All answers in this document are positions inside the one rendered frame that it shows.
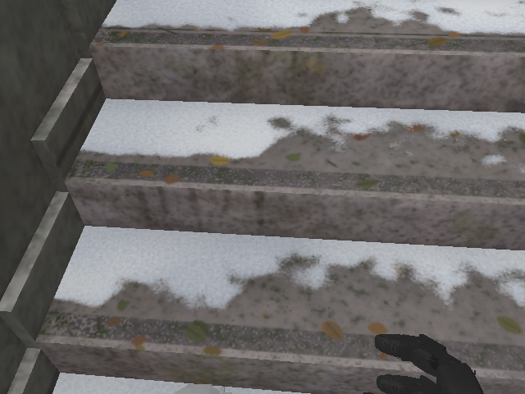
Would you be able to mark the robot right hand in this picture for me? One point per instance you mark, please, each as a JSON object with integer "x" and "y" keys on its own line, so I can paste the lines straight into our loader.
{"x": 452, "y": 376}

